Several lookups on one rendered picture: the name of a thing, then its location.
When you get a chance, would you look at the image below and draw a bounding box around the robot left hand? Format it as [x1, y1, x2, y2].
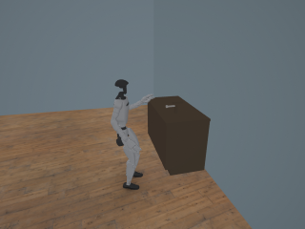
[141, 94, 155, 103]

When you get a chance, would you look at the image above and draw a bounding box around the robot head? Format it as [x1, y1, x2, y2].
[114, 79, 129, 100]

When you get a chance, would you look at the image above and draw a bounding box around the right robot upper arm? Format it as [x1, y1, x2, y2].
[111, 100, 123, 124]

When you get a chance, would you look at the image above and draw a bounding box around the robot right hand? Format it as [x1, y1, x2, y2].
[126, 139, 142, 154]

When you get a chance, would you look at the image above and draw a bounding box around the right robot shin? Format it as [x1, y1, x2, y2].
[126, 162, 136, 185]

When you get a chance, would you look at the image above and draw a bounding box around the robot right forearm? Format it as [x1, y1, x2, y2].
[112, 120, 130, 142]

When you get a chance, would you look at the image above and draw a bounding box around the counter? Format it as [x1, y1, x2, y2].
[148, 95, 211, 176]

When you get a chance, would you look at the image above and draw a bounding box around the robot left forearm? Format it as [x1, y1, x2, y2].
[129, 100, 143, 110]

